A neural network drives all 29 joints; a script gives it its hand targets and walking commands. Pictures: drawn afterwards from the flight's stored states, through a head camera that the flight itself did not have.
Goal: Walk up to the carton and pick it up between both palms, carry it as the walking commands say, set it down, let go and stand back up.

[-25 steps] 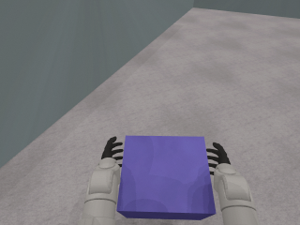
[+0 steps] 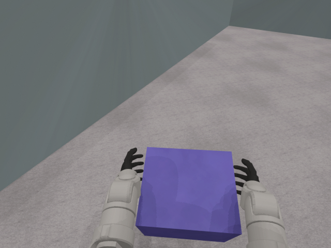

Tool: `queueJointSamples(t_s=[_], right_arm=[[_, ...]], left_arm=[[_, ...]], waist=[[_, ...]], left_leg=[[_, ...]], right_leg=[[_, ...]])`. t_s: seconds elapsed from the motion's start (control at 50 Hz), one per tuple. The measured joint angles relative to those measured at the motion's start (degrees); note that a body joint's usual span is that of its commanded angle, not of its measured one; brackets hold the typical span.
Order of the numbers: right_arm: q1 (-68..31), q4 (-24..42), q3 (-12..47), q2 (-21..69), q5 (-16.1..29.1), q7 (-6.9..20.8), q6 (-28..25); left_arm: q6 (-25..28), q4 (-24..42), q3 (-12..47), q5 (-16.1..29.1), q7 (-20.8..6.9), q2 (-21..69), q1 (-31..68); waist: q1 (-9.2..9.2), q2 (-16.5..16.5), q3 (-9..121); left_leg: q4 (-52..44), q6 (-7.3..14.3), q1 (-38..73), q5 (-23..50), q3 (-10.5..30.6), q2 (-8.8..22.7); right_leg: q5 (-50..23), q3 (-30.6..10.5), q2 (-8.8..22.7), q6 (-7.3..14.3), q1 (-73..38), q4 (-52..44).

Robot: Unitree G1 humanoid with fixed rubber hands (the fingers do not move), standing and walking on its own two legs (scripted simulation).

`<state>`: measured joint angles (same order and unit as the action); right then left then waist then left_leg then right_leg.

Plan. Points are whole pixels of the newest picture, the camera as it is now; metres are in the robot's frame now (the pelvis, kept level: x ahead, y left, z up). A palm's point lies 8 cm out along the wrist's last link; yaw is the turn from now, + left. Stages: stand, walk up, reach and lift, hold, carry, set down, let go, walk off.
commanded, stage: hold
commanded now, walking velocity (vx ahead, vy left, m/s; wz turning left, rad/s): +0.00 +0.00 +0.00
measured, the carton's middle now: (186, 195) +0.30 -0.04 -0.05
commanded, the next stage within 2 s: set down in 0.30 s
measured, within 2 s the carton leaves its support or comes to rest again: neither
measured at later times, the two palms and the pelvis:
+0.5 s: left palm (126, 173) +0.32 +0.12 +0.04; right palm (250, 186) +0.28 -0.20 +0.02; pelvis +0.01 -0.02 +0.00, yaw +2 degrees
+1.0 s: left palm (134, 184) +0.34 +0.11 -0.05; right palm (243, 199) +0.29 -0.20 -0.06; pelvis +0.00 -0.01 -0.03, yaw -1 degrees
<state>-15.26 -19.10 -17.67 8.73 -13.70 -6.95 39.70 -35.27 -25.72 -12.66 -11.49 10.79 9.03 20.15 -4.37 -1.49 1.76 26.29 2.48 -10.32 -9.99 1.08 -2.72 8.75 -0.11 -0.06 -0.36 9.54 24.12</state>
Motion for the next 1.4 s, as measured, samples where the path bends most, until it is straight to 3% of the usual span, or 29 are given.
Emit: queueJointSamples(t_s=[0.2,0.3,0.42,0.52,0.58,0.64,0.78,1.04,1.18,1.28,1.4], right_arm=[[-4.5,-9.8,-2.4,1.3,-1.4,-2.8,-1.6],[-4.8,-10.8,-1.9,1.4,-1.4,-3.2,-1.5],[-4.4,-9.8,-4.5,1.3,-5.7,3.7,-2.5],[-1.6,-5.8,-3.9,0.4,-5.5,5.6,-3.7],[-0.5,-4.4,-3.6,0.1,-5.2,5.4,-4.6],[-0.7,-5.2,-4.0,0.2,-4.7,3.5,-6.1],[-1.3,-8.1,-4.1,0.3,-3.5,2.7,-11.1],[-5.6,-9.6,-6.6,0.5,-3.2,5.2,-16.9],[-8.8,-10.2,-6.9,1.3,-2.4,-0.1,-19.1],[-10.8,-10.5,-6.6,1.4,-1.2,-1.3,-19.5],[-13.2,-11.2,-6.1,1.1,0.1,-2.7,-20.0]], left_arm=[[2.1,-13.0,-4.5,-3.7,-3.6,-3.4,7.0],[2.7,-15.0,-3.9,-4.4,-6.0,-5.0,7.5],[3.7,-12.1,-7.1,-5.4,-11.0,-4.0,4.8],[5.5,-9.1,-6.6,-4.7,-13.3,-2.7,2.6],[6.6,-7.7,-6.0,-4.5,-12.9,-1.6,1.3],[7.7,-7.5,-6.1,-4.6,-11.5,-0.5,1.2],[11.2,-8.8,-6.5,-4.5,-6.1,0.4,1.8],[17.0,-11.0,-9.5,-3.9,-7.9,-1.1,6.5],[18.6,-11.0,-10.2,-3.9,-6.5,-0.8,9.3],[19.4,-11.7,-10.9,-3.6,-4.1,-0.9,11.5],[19.5,-12.6,-11.1,-2.5,-4.6,-2.5,14.3]], waist=[[0.38,-0.2,0.1],[1.14,-0.1,0.1],[-0.40,1.8,1.8],[-0.63,2.7,-0.5],[-0.57,2.7,-1.9],[-0.25,2.3,-2.5],[0.04,1.5,-0.7],[-0.47,3.0,-0.2],[-0.24,3.3,1.2],[0.22,3.0,2.5],[0.35,2.7,3.7]], left_leg=[[-1.2,-1.6,5.1,-0.1,0.7,1.5],[-2.2,-2.1,6.6,0.2,1.6,1.8],[-0.3,-1.0,2.7,-0.5,2.9,0.9],[0.6,-0.7,1.3,-0.9,2.5,0.3],[1.1,-0.6,0.3,-1.3,1.7,0.1],[2.3,-0.4,-1.7,-1.9,0.7,0.1],[7.0,-0.4,-9.3,-3.9,-0.7,0.3],[16.9,-0.5,-25.7,-6.2,-0.6,-0.1],[23.7,-0.8,-36.5,-7.5,-0.8,-0.1],[28.3,-1.1,-43.6,-8.5,-1.2,0.2],[33.8,-1.5,-50.9,-9.9,-1.2,0.4]], right_leg=[[0.0,0.5,-1.5,1.4,-5.0,-1.1],[-0.3,1.3,-1.9,1.7,-7.0,-2.7],[0.9,2.6,-1.1,1.6,-3.6,-0.9],[1.6,2.2,-0.5,1.1,-1.8,0.7],[2.0,1.5,-0.3,0.9,-0.3,1.8],[2.7,0.5,-0.3,0.7,2.2,3.7],[4.3,-0.8,-0.6,0.6,10.3,8.6],[7.0,-0.4,-0.3,0.6,26.8,19.1],[8.6,-0.4,-0.4,0.9,37.9,26.3],[9.6,-0.6,-0.8,1.1,45.2,31.1],[10.9,-0.4,-1.0,1.3,52.6,36.7]])
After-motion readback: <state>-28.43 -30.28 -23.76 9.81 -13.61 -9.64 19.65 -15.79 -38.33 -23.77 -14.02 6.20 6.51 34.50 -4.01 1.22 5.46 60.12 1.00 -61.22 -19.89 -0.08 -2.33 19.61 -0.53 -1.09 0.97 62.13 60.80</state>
